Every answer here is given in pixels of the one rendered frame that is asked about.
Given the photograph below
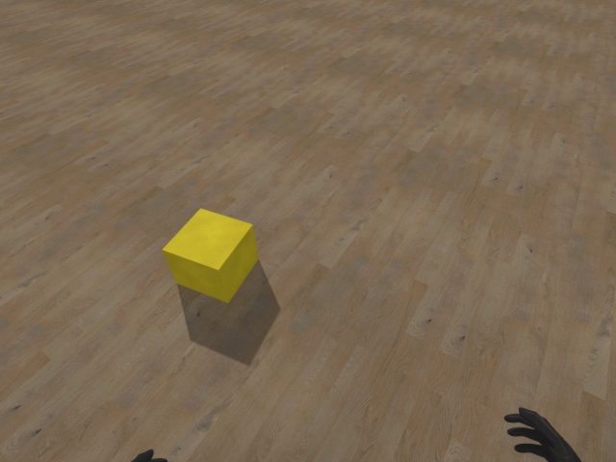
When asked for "robot right hand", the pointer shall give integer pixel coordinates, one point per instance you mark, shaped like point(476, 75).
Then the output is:
point(554, 448)

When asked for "carton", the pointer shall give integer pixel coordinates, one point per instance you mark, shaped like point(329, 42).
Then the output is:
point(212, 254)

